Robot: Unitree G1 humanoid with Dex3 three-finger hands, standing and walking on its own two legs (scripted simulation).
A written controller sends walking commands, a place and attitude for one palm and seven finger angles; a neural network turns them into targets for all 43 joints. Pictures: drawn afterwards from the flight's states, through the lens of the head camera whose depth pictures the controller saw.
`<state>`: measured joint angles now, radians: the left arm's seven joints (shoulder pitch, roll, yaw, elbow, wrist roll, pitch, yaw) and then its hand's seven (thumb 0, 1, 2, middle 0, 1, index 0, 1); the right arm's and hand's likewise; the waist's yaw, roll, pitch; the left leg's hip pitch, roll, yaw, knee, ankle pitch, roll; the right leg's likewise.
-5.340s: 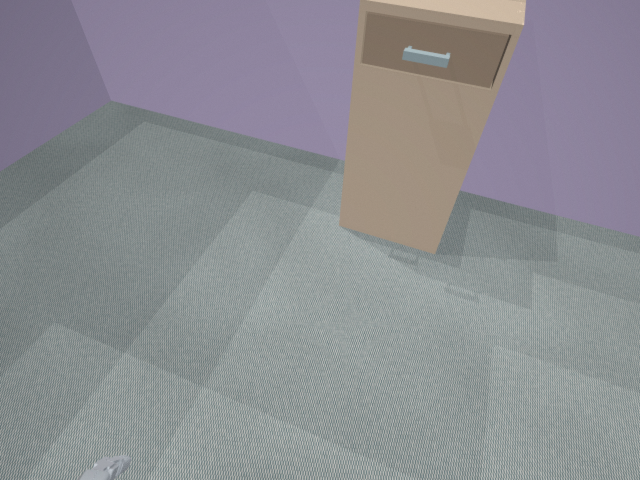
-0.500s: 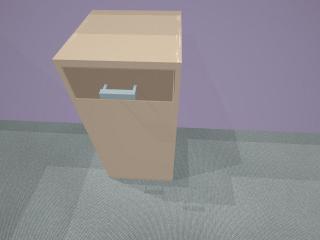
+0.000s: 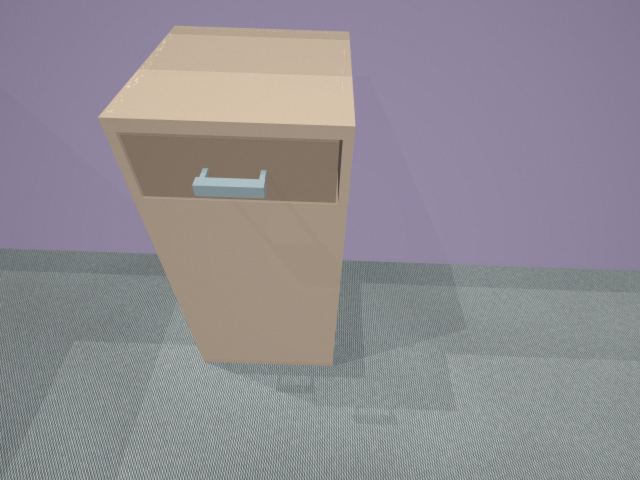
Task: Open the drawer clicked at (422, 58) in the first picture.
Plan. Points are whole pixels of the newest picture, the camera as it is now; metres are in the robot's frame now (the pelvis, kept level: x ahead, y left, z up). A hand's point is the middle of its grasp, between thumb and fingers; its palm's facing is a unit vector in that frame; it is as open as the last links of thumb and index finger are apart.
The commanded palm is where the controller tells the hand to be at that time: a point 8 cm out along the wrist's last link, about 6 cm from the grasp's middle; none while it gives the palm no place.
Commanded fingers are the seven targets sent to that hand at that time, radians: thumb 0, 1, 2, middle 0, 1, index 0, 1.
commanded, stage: look again from close up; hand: left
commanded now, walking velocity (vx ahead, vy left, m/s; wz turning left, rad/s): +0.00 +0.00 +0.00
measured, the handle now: (232, 180) +0.60 +0.18 +0.04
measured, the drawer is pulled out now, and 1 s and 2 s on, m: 0.00 0.00 0.00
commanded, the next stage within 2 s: shuffle to correct the standing spot in 0.30 s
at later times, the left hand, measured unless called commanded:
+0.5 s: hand out of the picture -0.07 +0.18 -0.17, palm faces +0.04 -0.98 -0.17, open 7.4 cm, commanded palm none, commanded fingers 0.00 0.90 0.90 -0.20 -0.30 -0.20 -0.30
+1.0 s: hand out of the picture -0.08 +0.14 -0.18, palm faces +0.16 -0.98 -0.11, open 7.4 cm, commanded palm none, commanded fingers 0.00 0.90 0.90 -0.20 -0.30 -0.20 -0.30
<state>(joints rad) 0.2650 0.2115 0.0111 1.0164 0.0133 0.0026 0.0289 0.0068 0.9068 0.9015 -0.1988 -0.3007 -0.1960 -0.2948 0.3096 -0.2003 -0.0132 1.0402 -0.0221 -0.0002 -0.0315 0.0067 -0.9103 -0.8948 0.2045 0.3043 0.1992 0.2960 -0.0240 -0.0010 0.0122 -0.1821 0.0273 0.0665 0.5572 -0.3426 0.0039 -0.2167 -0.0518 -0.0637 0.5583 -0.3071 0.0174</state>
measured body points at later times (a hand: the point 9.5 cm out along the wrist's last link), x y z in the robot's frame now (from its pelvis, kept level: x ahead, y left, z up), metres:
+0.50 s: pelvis -0.05 +0.01 +0.01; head -0.07 +0.02 +0.46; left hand -0.07 +0.23 -0.16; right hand -0.04 -0.22 -0.15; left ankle -0.03 +0.11 -0.73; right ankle -0.01 -0.13 -0.73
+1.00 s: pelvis +0.00 +0.00 +0.00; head -0.02 +0.01 +0.45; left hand -0.08 +0.19 -0.16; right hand +0.03 -0.22 -0.15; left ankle +0.03 +0.11 -0.73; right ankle +0.00 -0.13 -0.73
